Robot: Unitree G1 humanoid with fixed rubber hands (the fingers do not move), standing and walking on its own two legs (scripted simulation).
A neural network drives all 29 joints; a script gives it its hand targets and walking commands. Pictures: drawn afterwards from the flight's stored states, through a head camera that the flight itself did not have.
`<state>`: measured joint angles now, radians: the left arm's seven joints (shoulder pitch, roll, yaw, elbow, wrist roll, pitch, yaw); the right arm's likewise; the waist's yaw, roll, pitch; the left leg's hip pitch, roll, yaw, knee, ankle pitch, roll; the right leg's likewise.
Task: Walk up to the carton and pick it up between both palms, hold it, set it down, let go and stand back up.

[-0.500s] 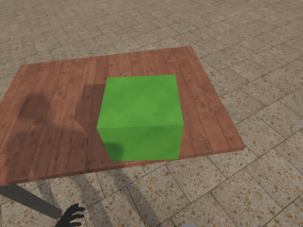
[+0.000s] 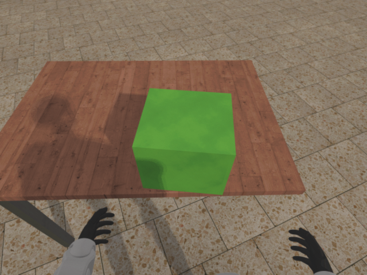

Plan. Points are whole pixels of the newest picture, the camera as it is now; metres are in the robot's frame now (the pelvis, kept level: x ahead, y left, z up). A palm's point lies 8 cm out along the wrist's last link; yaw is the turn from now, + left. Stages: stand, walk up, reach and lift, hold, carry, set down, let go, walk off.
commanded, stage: reach and lift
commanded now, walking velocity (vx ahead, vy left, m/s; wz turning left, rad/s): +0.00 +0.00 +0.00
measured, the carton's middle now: (186, 141) +0.45 +0.00 -0.01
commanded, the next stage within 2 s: none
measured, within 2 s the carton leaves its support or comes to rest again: neither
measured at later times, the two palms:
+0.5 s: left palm (74, 239) +0.20 +0.25 -0.03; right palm (300, 261) +0.15 -0.22 -0.04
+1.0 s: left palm (62, 233) +0.20 +0.26 +0.00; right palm (277, 229) +0.20 -0.18 -0.01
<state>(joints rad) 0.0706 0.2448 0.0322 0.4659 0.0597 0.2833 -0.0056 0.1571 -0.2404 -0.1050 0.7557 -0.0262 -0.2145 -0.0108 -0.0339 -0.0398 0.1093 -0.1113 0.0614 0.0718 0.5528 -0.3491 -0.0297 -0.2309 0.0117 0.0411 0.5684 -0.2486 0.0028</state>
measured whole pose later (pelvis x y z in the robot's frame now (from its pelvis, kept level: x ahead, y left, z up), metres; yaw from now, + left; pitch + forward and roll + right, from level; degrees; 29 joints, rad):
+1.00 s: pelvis +0.02 +0.03 +0.01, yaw +2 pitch -6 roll -2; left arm 0.21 0.30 -0.08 0.44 -0.23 -0.26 -0.07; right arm 0.26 -0.11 -0.04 0.47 0.16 -0.34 -0.09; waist 0.00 0.03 0.06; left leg 0.01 0.04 0.05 0.41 -0.30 0.00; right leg -0.05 -0.01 0.01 0.33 -0.17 0.02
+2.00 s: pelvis +0.02 +0.02 +0.02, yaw +3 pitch -3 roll -1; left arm -0.37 0.30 0.05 0.45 -0.20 0.20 -0.08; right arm -0.20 -0.18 -0.03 0.35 0.23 0.05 -0.18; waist -0.05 0.00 0.05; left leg -0.05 0.04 0.02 0.36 -0.26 -0.01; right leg -0.11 -0.02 -0.01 0.30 -0.14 0.03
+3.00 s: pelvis +0.02 +0.02 +0.01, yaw +4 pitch +9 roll -2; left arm -0.96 0.31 -0.06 1.32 -0.21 -0.10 -0.05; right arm -0.83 -0.23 0.06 1.17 0.34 -0.11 -0.14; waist -0.11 0.02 -0.12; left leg -0.36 0.05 0.00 0.48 -0.28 -0.02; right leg -0.38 -0.01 -0.03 0.36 -0.14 0.02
